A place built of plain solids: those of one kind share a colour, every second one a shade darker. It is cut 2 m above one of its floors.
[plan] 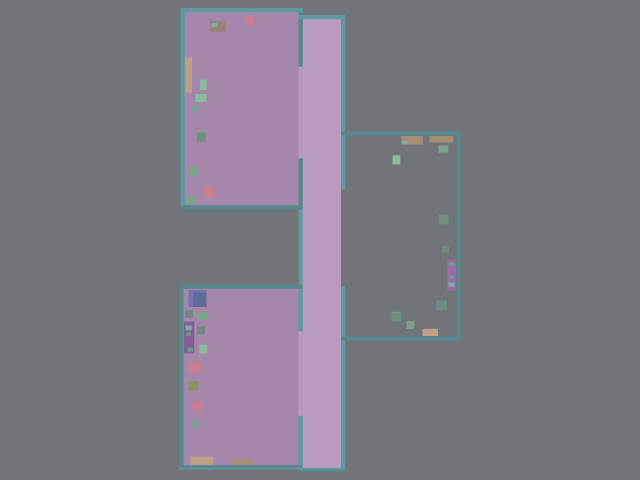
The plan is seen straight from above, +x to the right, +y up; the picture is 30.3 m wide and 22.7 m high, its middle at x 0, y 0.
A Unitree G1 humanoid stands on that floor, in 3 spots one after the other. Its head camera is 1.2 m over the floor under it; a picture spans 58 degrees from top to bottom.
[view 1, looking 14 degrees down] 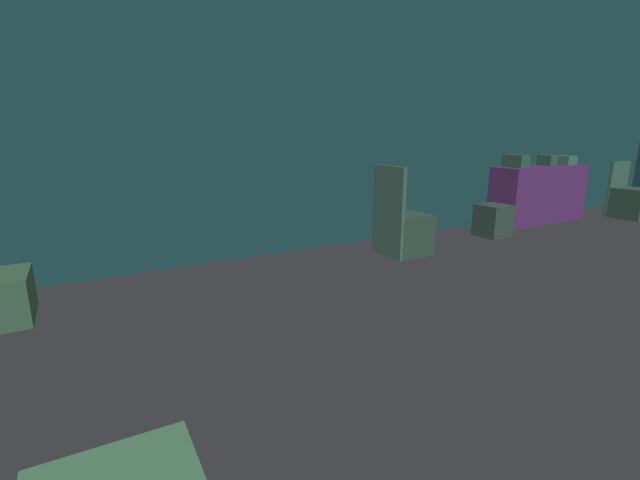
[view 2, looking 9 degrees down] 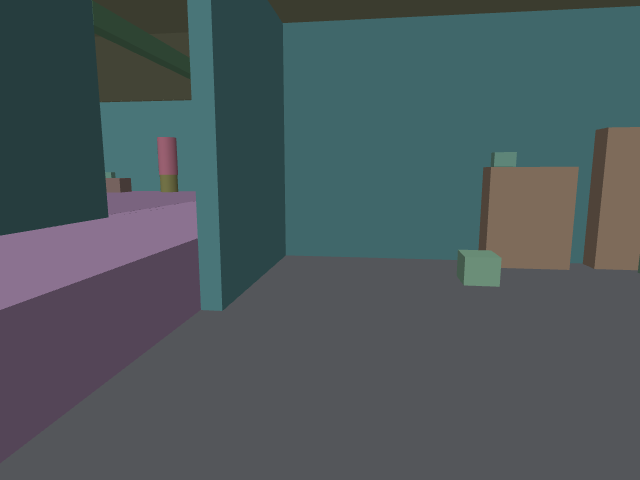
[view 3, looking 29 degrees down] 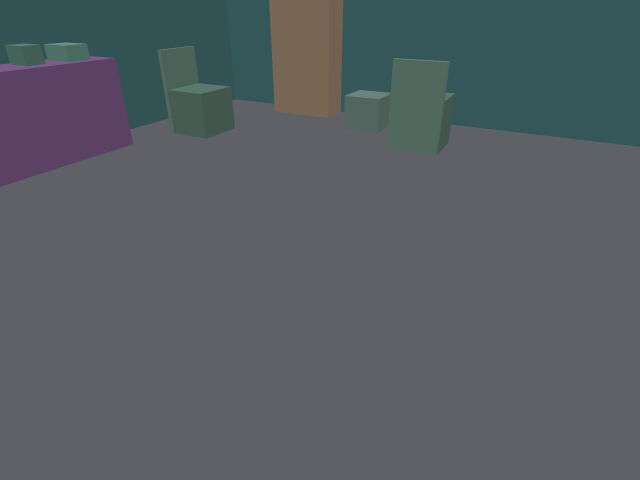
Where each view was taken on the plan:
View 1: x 2.54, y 3.77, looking -29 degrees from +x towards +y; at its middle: wall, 4.63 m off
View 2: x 2.54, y -1.08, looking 98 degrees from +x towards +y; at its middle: wall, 6.16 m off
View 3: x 2.54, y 0.34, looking -62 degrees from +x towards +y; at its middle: ground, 2.48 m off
